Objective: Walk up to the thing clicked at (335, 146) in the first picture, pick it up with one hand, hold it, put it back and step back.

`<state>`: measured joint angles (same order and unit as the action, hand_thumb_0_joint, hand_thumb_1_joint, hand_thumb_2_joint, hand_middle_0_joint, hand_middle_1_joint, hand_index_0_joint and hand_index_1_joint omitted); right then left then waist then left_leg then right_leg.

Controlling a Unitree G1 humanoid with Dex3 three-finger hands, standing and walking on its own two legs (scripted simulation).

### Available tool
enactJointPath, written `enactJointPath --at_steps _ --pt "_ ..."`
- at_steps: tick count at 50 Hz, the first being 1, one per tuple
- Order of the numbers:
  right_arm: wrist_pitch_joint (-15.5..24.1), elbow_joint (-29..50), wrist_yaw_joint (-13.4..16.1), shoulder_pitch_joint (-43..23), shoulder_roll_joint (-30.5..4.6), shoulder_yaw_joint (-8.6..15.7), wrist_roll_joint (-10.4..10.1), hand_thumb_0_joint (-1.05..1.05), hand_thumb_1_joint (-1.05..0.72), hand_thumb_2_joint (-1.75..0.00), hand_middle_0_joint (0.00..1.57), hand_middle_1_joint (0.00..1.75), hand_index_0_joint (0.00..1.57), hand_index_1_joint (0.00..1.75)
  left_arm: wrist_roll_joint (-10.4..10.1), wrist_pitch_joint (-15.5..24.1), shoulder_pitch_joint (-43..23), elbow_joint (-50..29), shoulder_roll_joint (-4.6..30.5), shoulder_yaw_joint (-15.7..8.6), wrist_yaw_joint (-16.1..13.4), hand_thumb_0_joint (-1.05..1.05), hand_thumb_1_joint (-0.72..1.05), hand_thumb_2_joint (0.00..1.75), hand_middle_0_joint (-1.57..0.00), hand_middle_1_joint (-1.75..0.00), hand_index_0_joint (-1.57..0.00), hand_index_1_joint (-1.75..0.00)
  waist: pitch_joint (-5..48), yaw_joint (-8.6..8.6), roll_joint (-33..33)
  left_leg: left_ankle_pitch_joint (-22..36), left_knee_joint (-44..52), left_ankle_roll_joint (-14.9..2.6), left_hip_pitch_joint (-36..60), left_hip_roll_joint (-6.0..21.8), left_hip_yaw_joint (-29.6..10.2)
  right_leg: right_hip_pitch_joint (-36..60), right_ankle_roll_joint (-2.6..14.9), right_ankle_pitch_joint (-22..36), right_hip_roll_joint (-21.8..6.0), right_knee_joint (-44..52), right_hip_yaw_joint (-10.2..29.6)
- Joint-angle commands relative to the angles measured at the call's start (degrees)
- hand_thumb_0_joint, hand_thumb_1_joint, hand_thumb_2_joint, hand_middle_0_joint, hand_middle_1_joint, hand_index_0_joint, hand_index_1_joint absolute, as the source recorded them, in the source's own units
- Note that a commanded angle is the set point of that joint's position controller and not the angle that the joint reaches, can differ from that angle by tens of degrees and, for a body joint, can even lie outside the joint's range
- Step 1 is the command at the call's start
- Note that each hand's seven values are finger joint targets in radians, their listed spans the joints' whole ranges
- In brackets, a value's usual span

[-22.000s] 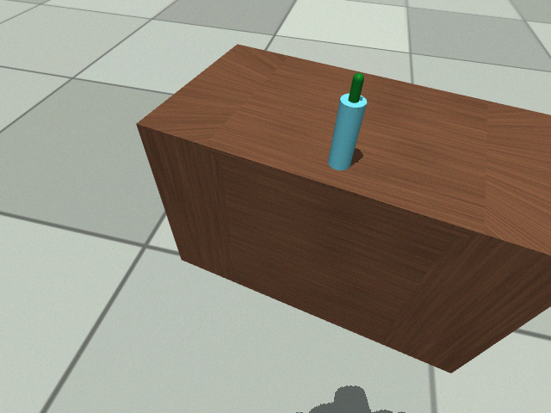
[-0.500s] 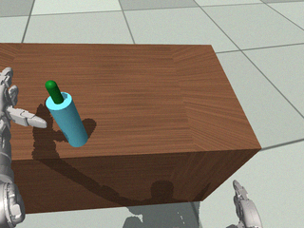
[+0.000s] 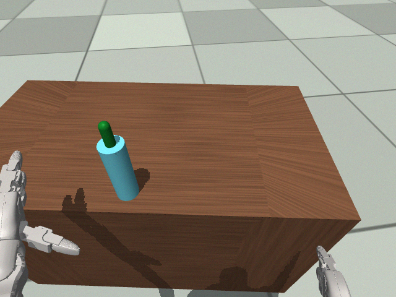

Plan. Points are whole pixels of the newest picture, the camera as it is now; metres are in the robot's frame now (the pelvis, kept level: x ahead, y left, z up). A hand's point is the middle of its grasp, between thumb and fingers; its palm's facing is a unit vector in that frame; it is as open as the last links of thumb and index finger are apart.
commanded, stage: sink last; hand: left
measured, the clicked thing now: (117, 162) +0.40 +0.19 +0.06
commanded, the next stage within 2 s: home in 0.54 s
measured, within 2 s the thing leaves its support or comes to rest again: neither
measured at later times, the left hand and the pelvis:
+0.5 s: hand (35, 274) +0.15 +0.24 +0.11, palm faces +0.36 -0.84 -0.40, open 17.4 cm; pelvis -0.03 -0.02 +0.00, yaw +1 degrees
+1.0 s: hand out of the picture +0.14 +0.20 -0.01, palm faces +0.20 -0.94 -0.26, open 17.6 cm; pelvis -0.02 -0.01 +0.01, yaw +1 degrees
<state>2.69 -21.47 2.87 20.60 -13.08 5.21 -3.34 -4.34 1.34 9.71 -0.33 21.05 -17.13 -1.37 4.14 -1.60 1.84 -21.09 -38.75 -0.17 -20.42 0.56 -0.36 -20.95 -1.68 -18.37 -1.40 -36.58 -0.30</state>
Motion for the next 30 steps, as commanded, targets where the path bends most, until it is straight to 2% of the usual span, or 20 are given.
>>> enactJointPath --at_steps 1,2,3,4,5,6,7,9,10,11,12,15,16,18,19,22,24,26,29,30 --pt "2.7 7.6 0.8 -2.4 -6.3 3.8 0.4 0.00 0.56 -0.05 0.05 0.05 0.05 0.05 -0.4 5.2 -1.2 -24.2 10.9 -5.6 -1.9 0.00 -0.52 0.01 -0.05 -0.05 -0.05 -0.04 3.8 0.12 2.9 12.5 7.2 -0.09 2.8 -0.9 2.3 3.1 2.06 10.0 1.1 5.3 -2.3" --pt "2.9 8.2 0.5 -3.0 -4.1 1.5 0.4 0.00 0.56 -0.05 0.05 0.05 0.05 0.05 -0.3 5.9 1.5 -26.1 9.6 -4.6 -1.8 0.00 -0.52 0.01 -0.05 -0.05 -0.05 -0.04 3.3 -0.31 3.3 11.6 7.2 -0.16 2.5 -1.1 2.4 3.2 2.05 9.2 1.0 5.5 -2.4" --pt "3.3 10.0 0.7 -3.7 -5.9 3.1 0.5 0.00 0.56 -0.05 0.05 0.05 0.05 0.05 -0.3 6.2 3.8 -27.9 9.6 -5.0 -2.0 0.00 -0.52 0.01 -0.05 -0.05 -0.05 -0.04 3.6 -0.08 1.6 10.8 7.6 -0.30 2.4 -0.9 2.1 3.6 2.03 8.3 1.2 5.4 -2.6" --pt "3.4 8.4 0.6 -3.5 -5.4 3.0 0.5 0.00 0.55 -0.05 0.05 0.05 0.05 0.05 -0.2 6.7 7.8 -28.7 9.2 -5.1 -2.0 0.00 -0.52 0.02 -0.05 -0.05 -0.05 -0.04 1.7 -0.90 2.4 9.6 7.9 -0.27 1.5 -1.0 2.1 3.1 2.11 7.2 1.2 5.5 -2.7" --pt "3.4 6.9 0.5 -1.5 -4.2 2.5 0.6 0.00 0.56 -0.05 0.05 0.05 0.05 0.05 -0.1 6.9 11.6 -28.0 8.5 -5.0 -1.9 0.00 -0.51 0.01 -0.05 -0.05 -0.06 -0.04 0.8 -0.69 2.6 9.7 7.8 -0.31 0.9 -0.9 2.0 2.8 2.10 7.2 1.2 5.3 -2.8" --pt "3.9 8.9 0.4 -3.1 -5.4 3.2 0.6 0.00 0.56 -0.04 0.05 0.05 0.05 0.05 -0.2 7.5 13.1 -29.8 7.5 -4.1 -1.7 0.00 -0.51 0.01 -0.05 -0.05 -0.05 -0.04 0.2 -0.69 2.1 8.9 8.1 -0.32 0.8 -0.8 1.8 2.7 2.05 6.5 1.4 5.3 -3.1" --pt "4.2 10.8 0.7 -4.2 -7.7 5.4 0.7 0.00 0.55 -0.05 0.06 0.05 0.05 0.05 -0.3 7.9 14.6 -29.9 7.5 -4.7 -1.7 0.00 -0.51 0.01 -0.05 -0.05 -0.06 -0.04 1.2 -0.14 0.5 8.8 8.0 -0.46 1.3 -0.8 1.7 3.2 1.88 6.5 1.3 5.5 -3.1" --pt "4.1 8.7 0.4 -1.9 -5.8 4.3 0.8 0.00 0.56 -0.04 0.06 0.05 0.05 0.05 -0.3 8.5 18.1 -29.8 7.4 -5.8 -1.5 0.00 -0.49 0.01 -0.04 -0.05 -0.05 -0.03 -0.6 -0.91 -0.5 8.5 7.7 -0.70 0.4 -1.1 1.8 2.6 1.77 5.9 1.2 5.7 -3.1" --pt "4.2 9.3 0.5 -2.7 -5.7 4.3 0.8 0.00 0.56 -0.04 0.06 0.05 0.05 0.05 -0.2 9.1 18.8 -30.1 7.1 -5.4 -1.4 0.00 -0.50 0.01 -0.04 -0.05 -0.05 -0.04 -0.5 -0.95 0.0 7.2 7.8 -0.71 0.3 -1.3 2.0 2.4 1.84 4.7 1.0 6.0 -2.9" --pt "4.3 8.4 0.8 -3.0 -6.7 5.6 0.9 0.00 0.55 -0.04 0.06 0.05 0.05 0.05 -0.1 9.4 16.9 -29.3 6.6 -4.7 -1.3 0.00 -0.50 0.01 -0.04 -0.05 -0.05 -0.04 -2.6 0.29 -1.2 5.0 8.0 -0.87 0.2 -1.3 2.1 0.8 1.60 2.8 0.9 6.6 -2.6" --pt "4.6 9.8 1.0 -3.7 -6.9 5.4 1.0 0.00 0.55 -0.04 0.06 0.05 0.05 0.05 -0.1 9.8 14.6 -29.6 7.2 -5.2 -1.4 0.00 -0.51 0.01 -0.04 -0.05 -0.05 -0.04 -2.8 0.57 -2.7 3.0 8.2 -1.03 0.1 -1.3 2.0 0.5 1.47 0.6 0.8 7.2 -2.3" --pt "5.5 6.1 1.4 -2.5 -5.4 4.9 1.4 0.00 0.56 -0.04 0.06 0.05 0.05 0.05 0.3 10.6 14.4 -27.9 7.4 -5.6 -1.5 0.00 -0.50 0.02 -0.04 -0.05 -0.05 -0.04 -3.9 0.31 -2.0 -0.8 8.5 -1.23 -0.3 -1.9 2.1 -0.6 1.19 -3.6 0.2 8.3 -1.4" --pt "6.0 8.2 1.7 -3.3 -6.8 5.7 1.5 0.00 0.55 -0.04 0.06 0.05 0.05 0.05 0.5 11.2 14.0 -28.9 7.9 -5.8 -1.6 0.00 -0.51 0.01 -0.04 -0.05 -0.05 -0.04 -2.2 0.45 -2.0 -0.2 8.7 -1.21 0.5 -1.8 2.0 -0.1 1.30 -3.1 0.3 7.8 -1.6" --pt "6.9 9.3 1.8 -3.9 -6.2 4.6 1.7 0.00 0.56 -0.04 0.06 0.05 0.05 0.05 0.6 12.2 14.3 -28.9 8.1 -6.2 -1.7 0.00 -0.50 0.01 -0.04 -0.04 -0.05 -0.03 -1.5 -0.06 -2.8 0.4 8.0 -1.27 0.7 -2.1 2.2 1.0 1.12 -3.4 -0.1 8.5 -1.2" --pt "7.2 7.8 1.6 -3.2 -4.5 2.8 1.7 0.00 0.56 -0.04 0.06 0.05 0.05 0.05 0.7 12.5 15.0 -28.9 8.0 -6.0 -1.7 0.00 -0.51 0.02 -0.04 -0.04 -0.05 -0.04 -2.4 -1.17 -2.1 -0.1 8.5 -1.25 0.1 -2.2 2.1 1.5 1.19 -4.0 -0.2 8.5 -1.4" --pt "8.1 8.1 1.7 -3.9 -6.8 5.5 1.8 0.00 0.55 -0.05 0.06 0.05 0.05 0.05 0.9 13.8 15.1 -28.8 9.0 -7.5 -2.0 0.00 -0.53 0.03 -0.04 -0.05 -0.05 -0.04 -1.3 -0.93 0.0 1.4 9.6 -1.10 0.9 -1.9 1.8 3.1 1.48 -1.0 0.2 7.5 -2.2" --pt "8.1 6.0 1.3 -3.0 -5.3 3.9 1.8 0.00 0.54 -0.05 0.06 0.05 0.05 0.05 0.9 14.0 17.0 -25.0 7.9 -7.2 -1.9 0.00 -0.54 0.03 -0.05 -0.04 -0.05 -0.05 -3.5 -1.28 -0.5 1.6 9.7 -1.12 0.3 -2.1 1.9 2.9 1.45 -0.9 0.1 8.3 -2.2" --pt "8.0 4.0 1.2 -3.1 -6.3 5.5 1.7 0.00 0.52 -0.05 0.06 0.05 0.05 0.05 0.8 14.4 17.5 -22.9 7.8 -7.1 -1.6 0.00 -0.56 0.04 -0.05 -0.05 -0.05 -0.05 -4.2 -1.34 0.0 2.0 10.2 -1.03 0.5 -2.0 1.8 2.9 1.56 -0.5 0.2 8.3 -2.2" --pt "8.6 6.5 0.9 -7.1 -5.7 3.9 1.6 0.00 0.52 -0.05 0.06 0.05 0.05 0.05 0.7 15.7 14.4 -23.0 7.4 -6.5 -1.4 0.00 -0.56 0.04 -0.05 -0.05 -0.05 -0.05 -5.4 -1.81 -2.6 0.1 11.1 -1.21 0.2 -1.9 1.9 3.6 1.35 -2.9 0.2 9.8 -2.0" --pt "8.6 3.9 0.9 -6.4 -5.5 4.1 1.6 0.00 0.51 -0.06 0.06 0.05 0.05 0.05 0.8 15.8 16.3 -19.9 6.7 -6.0 -1.2 0.00 -0.58 0.04 -0.06 -0.05 -0.05 -0.05 -5.4 -2.00 -2.3 -0.2 11.4 -1.29 0.3 -2.0 1.8 3.8 1.40 -3.3 0.2 10.1 -1.9"
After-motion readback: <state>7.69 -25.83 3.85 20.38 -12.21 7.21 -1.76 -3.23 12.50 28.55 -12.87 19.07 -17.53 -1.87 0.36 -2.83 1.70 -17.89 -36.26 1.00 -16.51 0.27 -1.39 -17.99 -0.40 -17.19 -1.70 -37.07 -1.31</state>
